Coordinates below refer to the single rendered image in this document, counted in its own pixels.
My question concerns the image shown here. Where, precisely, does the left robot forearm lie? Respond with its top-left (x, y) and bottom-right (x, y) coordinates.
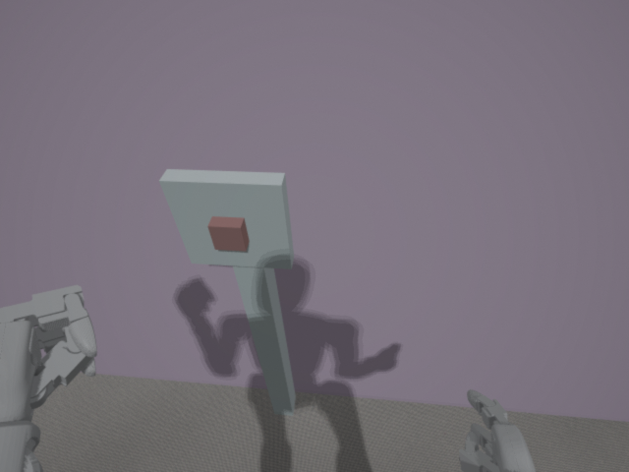
top-left (0, 421), bottom-right (43, 472)

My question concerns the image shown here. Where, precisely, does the button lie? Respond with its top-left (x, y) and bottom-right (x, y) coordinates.
top-left (207, 216), bottom-right (250, 252)

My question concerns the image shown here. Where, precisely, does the robot left hand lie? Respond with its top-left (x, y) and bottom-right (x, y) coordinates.
top-left (0, 285), bottom-right (97, 423)

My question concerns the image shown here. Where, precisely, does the robot right hand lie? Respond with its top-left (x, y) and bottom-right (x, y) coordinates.
top-left (459, 389), bottom-right (536, 472)

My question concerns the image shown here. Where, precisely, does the panel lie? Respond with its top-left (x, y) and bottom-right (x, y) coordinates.
top-left (159, 169), bottom-right (296, 416)

